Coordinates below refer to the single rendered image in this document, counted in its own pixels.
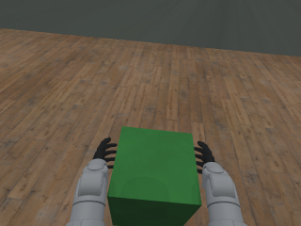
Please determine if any robot right forearm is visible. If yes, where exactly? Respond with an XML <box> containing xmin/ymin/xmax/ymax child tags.
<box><xmin>202</xmin><ymin>162</ymin><xmax>247</xmax><ymax>226</ymax></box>

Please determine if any right robot hand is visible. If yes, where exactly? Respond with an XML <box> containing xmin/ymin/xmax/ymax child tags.
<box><xmin>194</xmin><ymin>141</ymin><xmax>215</xmax><ymax>174</ymax></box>

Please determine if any robot left forearm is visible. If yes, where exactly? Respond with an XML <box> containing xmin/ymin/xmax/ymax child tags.
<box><xmin>65</xmin><ymin>158</ymin><xmax>109</xmax><ymax>226</ymax></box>

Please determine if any left robot hand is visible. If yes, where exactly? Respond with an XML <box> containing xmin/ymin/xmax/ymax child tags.
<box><xmin>92</xmin><ymin>137</ymin><xmax>118</xmax><ymax>169</ymax></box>

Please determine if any carton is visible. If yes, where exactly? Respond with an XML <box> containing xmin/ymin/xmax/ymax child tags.
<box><xmin>107</xmin><ymin>126</ymin><xmax>202</xmax><ymax>226</ymax></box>

